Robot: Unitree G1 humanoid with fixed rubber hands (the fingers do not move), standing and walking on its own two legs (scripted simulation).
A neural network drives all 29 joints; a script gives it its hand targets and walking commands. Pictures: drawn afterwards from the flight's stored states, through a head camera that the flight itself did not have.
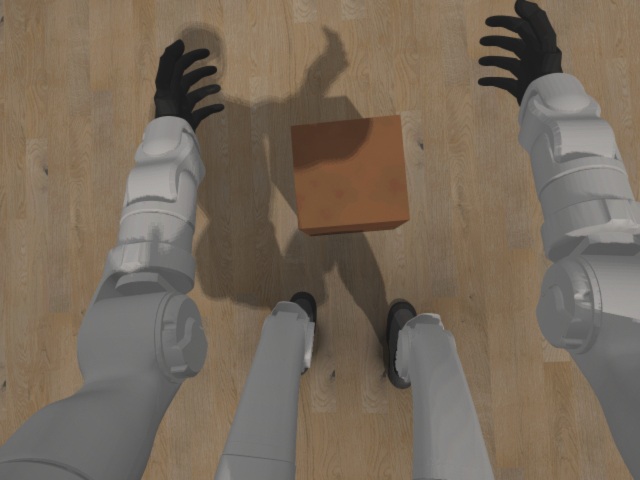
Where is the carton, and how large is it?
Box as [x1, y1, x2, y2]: [291, 115, 409, 235]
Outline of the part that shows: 400,115 390,115 291,126 297,218 299,229 310,235 395,228 409,219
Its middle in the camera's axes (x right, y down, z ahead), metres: +0.07 -0.12 +0.86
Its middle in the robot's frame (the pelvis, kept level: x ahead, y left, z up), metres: +0.50 +0.03 -0.52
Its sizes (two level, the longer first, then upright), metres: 0.210 0.200 0.250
